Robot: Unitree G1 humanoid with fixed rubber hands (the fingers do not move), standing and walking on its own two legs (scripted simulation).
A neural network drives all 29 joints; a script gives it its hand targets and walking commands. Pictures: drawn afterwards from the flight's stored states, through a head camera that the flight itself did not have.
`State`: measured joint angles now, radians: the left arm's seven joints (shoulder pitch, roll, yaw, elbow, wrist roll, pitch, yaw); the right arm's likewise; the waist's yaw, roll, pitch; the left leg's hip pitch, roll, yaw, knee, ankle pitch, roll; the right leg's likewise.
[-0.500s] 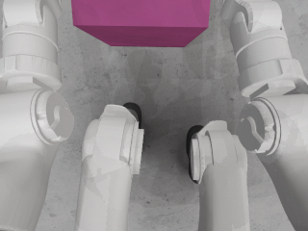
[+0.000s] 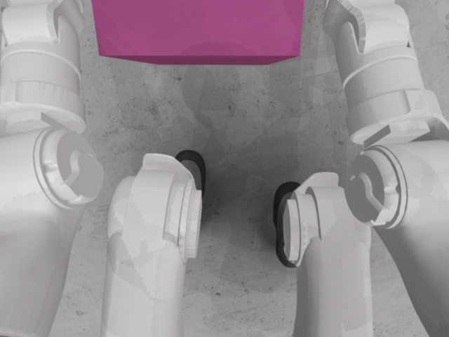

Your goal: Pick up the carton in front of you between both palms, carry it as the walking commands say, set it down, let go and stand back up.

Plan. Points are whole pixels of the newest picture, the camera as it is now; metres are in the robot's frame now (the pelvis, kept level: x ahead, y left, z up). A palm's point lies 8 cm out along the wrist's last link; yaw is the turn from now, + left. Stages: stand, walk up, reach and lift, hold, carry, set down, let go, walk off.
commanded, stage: set down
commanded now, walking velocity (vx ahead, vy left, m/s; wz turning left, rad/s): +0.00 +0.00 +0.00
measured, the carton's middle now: out of the picture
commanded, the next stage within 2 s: let go in 1.26 s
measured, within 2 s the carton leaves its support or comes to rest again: neither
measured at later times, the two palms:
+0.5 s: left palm out of the picture +0.53 +0.32 -0.09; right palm out of the picture +0.59 -0.04 -0.09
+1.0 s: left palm out of the picture +0.53 +0.34 +0.06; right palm out of the picture +0.60 -0.05 +0.06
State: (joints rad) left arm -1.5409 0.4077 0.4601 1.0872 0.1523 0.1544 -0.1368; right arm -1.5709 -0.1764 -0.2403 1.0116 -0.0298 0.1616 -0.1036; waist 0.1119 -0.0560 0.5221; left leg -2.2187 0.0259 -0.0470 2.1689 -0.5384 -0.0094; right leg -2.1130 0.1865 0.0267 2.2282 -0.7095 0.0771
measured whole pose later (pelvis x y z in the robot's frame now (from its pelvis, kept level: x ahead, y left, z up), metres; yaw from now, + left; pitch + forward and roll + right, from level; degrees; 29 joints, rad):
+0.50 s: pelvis -0.01 +0.00 +0.03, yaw +1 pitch +35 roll -3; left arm -1.58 0.52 0.23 1.06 -0.11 0.20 -0.03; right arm -1.56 -0.28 -0.14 0.91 0.15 0.26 -0.20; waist 0.10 -0.06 0.41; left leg -2.18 0.00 -0.05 2.05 -0.48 0.00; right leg -2.06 0.12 0.00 2.10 -0.66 0.06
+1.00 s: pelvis +0.01 +0.01 +0.16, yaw +1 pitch +46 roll -4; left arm -1.38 0.45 0.33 0.91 -0.02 0.27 -0.06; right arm -1.37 -0.24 -0.24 0.81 0.05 0.30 -0.16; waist 0.08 -0.04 0.10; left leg -1.97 -0.02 -0.05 1.57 -0.40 0.01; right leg -1.87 0.09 0.03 1.61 -0.55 0.05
